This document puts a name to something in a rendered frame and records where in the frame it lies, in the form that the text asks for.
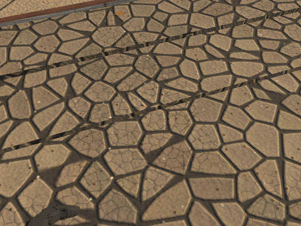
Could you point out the left robot hand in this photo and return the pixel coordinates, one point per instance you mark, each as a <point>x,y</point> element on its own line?
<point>52,214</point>

